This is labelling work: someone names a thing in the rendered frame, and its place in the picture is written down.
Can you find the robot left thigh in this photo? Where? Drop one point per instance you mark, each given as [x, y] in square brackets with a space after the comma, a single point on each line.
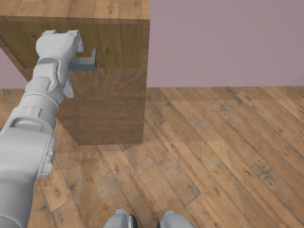
[121, 220]

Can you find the drawer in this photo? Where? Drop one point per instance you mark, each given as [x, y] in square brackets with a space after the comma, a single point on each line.
[118, 45]

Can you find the robot right thigh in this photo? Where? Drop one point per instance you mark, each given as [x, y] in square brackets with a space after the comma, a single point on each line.
[175, 221]

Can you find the robot left upper arm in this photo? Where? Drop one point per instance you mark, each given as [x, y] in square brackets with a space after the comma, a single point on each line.
[25, 156]

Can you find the robot thigh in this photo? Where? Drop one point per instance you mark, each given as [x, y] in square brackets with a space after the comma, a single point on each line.
[175, 221]
[121, 220]

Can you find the cabinet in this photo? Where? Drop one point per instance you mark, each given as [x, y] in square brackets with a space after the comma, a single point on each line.
[108, 106]

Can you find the left robot hand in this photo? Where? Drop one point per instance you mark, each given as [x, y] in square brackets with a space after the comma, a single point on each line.
[63, 45]

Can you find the handle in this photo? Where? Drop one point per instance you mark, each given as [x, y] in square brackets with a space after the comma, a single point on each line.
[84, 63]

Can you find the robot left forearm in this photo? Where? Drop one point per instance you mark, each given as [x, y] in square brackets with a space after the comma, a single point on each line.
[43, 94]

